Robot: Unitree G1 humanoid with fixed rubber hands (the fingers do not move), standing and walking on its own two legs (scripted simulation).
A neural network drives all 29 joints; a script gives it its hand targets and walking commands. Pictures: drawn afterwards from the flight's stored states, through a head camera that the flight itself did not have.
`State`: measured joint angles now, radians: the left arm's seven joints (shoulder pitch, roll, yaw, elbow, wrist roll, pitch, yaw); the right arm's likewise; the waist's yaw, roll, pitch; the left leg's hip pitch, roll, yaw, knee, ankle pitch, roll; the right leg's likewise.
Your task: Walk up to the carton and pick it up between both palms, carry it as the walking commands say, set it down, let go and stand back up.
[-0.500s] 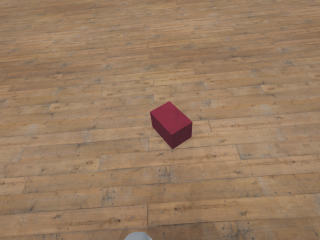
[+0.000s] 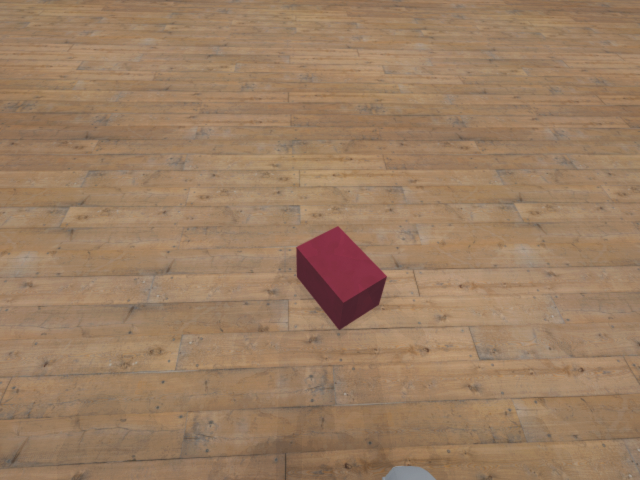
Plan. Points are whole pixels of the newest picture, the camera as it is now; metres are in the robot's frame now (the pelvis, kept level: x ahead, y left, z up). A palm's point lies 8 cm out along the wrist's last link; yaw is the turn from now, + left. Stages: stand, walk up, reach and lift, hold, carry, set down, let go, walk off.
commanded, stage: walk up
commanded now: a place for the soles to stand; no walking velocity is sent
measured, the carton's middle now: (338, 276) +0.87 -0.06 -0.68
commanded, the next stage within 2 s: none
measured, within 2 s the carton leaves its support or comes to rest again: neither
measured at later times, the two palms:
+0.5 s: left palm (149, 430) +0.21 +0.25 -0.11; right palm (604, 451) +0.19 -0.36 -0.11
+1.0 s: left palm (156, 349) +0.33 +0.28 -0.13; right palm (559, 392) +0.25 -0.32 -0.08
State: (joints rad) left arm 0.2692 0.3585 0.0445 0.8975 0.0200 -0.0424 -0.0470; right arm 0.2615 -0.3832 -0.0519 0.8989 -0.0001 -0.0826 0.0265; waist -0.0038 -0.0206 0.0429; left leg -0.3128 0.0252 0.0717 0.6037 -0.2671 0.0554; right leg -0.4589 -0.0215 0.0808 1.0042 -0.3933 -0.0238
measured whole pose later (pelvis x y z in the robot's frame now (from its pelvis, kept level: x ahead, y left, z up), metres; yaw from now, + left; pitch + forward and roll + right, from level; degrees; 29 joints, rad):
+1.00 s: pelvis +0.24 +0.00 +0.00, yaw -5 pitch -3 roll -1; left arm 0.27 0.36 0.05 0.88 0.02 0.01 -0.05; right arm 0.31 -0.37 -0.05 0.92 0.00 -0.09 0.01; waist 0.00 -0.05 0.04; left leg -0.21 0.02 0.11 0.59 -0.32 0.06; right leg -0.52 0.00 0.12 1.05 -0.25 -0.02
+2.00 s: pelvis +0.38 -0.08 -0.01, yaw -5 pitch -1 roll -1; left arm 0.27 0.36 0.05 0.89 0.02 0.00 -0.02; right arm 0.21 -0.34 -0.04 0.89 0.00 -0.06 -0.02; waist 0.00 -0.05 0.06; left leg -0.38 0.06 0.09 0.68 -0.29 0.02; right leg -0.28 0.02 0.08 0.66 -0.33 -0.03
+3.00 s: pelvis +0.37 -0.08 -0.01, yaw -5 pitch -2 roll -1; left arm 0.27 0.36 0.04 0.91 0.02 -0.02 -0.01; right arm 0.18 -0.37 -0.04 0.97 0.00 -0.02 0.01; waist 0.00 0.02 0.06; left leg -0.38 0.06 0.08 0.68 -0.28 0.02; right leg -0.28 0.02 0.08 0.66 -0.35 0.02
